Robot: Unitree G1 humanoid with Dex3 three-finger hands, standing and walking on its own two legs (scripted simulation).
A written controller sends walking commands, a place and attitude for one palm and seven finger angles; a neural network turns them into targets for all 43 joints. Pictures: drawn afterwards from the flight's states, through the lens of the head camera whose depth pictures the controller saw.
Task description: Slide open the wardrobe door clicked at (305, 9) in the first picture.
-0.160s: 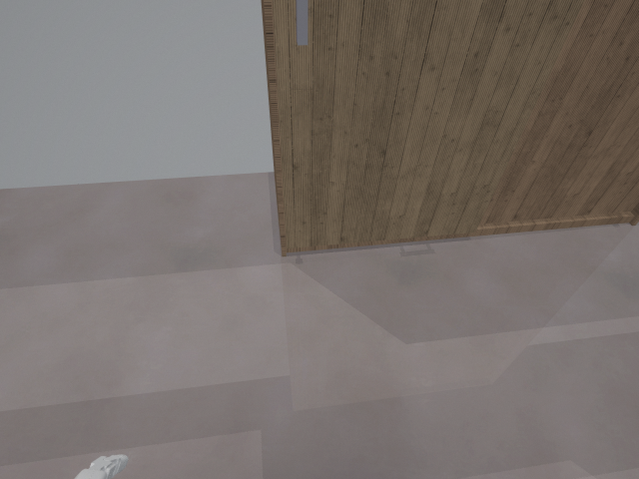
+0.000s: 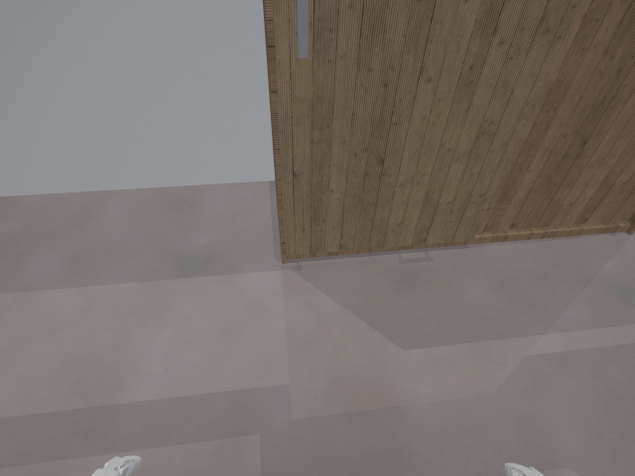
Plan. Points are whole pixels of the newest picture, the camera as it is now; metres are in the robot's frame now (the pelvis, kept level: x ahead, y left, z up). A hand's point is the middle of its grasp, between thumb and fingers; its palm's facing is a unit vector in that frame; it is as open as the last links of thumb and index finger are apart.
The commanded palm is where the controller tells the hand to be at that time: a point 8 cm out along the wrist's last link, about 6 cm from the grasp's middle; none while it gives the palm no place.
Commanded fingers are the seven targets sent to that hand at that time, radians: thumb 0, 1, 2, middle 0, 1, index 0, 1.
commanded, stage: stand and wait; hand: left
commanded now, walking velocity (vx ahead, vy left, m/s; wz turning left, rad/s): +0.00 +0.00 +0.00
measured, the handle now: out of the picture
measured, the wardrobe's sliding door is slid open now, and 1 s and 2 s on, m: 0.00 0.00 0.00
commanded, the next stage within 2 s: look at it before walking up in 0.74 s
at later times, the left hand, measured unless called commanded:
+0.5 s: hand out of the picture +0.04 +0.23 -0.15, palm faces -0.03 -0.94 -0.34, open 7.4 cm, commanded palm none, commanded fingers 0.00 0.90 0.90 -0.20 -0.30 -0.20 -0.30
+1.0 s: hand out of the picture +0.06 +0.22 -0.15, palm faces -0.04 -0.94 -0.33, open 7.4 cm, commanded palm none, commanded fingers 0.00 0.90 0.90 -0.20 -0.30 -0.20 -0.30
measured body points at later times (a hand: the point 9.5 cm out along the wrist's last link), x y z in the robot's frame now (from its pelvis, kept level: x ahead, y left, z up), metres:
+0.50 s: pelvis -0.02 -0.02 +0.01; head -0.02 -0.02 +0.46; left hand +0.04 +0.28 -0.13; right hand +0.04 -0.32 -0.13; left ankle -0.01 +0.11 -0.74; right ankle -0.01 -0.14 -0.74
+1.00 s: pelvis -0.01 -0.02 +0.01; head -0.01 -0.02 +0.46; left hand +0.07 +0.27 -0.12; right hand +0.06 -0.32 -0.13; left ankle -0.01 +0.11 -0.74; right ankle -0.01 -0.14 -0.74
